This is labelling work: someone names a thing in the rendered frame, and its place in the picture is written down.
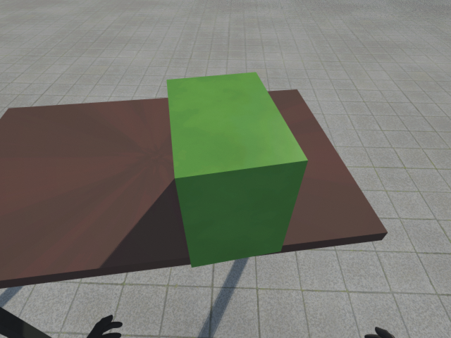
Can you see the robot left hand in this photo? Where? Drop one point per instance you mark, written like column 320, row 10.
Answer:
column 104, row 325

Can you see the table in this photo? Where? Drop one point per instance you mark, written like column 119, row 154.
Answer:
column 89, row 189

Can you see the carton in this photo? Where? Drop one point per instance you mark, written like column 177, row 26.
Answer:
column 238, row 168

